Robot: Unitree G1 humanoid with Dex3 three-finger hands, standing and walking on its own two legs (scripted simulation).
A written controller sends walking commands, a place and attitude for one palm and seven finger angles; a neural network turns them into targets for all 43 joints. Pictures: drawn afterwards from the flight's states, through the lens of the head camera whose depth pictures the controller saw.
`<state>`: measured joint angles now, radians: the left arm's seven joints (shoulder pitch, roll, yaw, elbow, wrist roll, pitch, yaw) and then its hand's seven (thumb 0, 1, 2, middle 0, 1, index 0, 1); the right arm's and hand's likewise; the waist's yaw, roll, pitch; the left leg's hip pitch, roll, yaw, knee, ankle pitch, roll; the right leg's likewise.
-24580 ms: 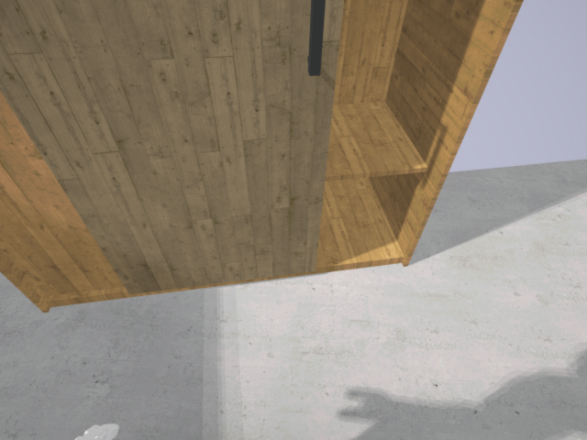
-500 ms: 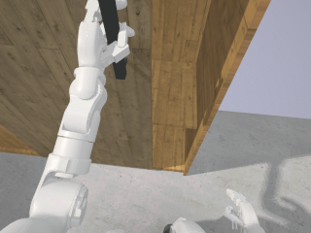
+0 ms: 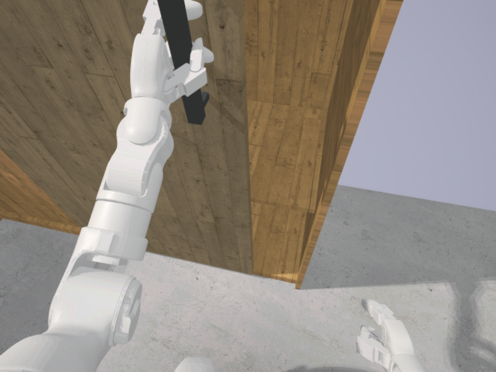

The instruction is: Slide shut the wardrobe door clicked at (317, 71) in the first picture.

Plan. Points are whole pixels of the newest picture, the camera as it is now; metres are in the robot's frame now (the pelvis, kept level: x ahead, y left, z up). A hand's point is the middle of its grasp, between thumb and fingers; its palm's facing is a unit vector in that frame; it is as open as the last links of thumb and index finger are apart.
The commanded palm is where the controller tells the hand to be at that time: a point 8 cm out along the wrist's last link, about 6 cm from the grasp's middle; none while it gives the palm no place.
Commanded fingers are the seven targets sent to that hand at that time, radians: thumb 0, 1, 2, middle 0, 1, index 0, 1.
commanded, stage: step sideways, sliding the door along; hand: left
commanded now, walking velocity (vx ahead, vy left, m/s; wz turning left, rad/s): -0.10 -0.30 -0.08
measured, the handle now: (187, 43) +0.48 +0.16 +0.25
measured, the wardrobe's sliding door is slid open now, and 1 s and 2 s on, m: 0.17 0.03 0.00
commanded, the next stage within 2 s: none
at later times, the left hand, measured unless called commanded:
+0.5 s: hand (254, 79) +0.42 +0.06 +0.24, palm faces +0.02 -1.00 -0.09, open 6.5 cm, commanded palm +0.40 +0.07 +0.24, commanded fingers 0.00 0.90 0.90 -0.45 -1.40 -0.45 -1.40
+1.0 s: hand (311, 86) +0.41 -0.01 +0.24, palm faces +0.03 -1.00 -0.09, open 6.5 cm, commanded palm +0.39 +0.00 +0.25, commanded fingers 0.00 0.90 0.90 -0.45 -1.40 -0.45 -1.40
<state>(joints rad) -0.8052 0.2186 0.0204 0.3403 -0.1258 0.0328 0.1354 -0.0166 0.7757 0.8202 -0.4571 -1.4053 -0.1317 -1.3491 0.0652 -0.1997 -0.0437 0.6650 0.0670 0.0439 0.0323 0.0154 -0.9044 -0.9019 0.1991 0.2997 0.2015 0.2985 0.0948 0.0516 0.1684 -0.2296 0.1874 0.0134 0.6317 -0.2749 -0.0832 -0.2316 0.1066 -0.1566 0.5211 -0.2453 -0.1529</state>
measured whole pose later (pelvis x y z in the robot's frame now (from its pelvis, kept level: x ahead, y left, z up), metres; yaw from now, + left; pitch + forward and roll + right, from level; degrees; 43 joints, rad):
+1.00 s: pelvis +0.00 -0.10 +0.00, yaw +0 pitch -2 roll -1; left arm -0.73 0.16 0.00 0.30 -0.12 -0.02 0.12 -0.01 0.78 0.82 -0.45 -1.41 -0.11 -1.35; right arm 0.09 -0.22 -0.08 0.67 0.07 0.01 0.01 0.02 -0.91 -0.90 0.20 0.30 0.20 0.30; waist 0.04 0.08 0.12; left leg -0.23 0.26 0.02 0.56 -0.22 -0.10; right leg -0.27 0.06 -0.09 0.56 -0.25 -0.08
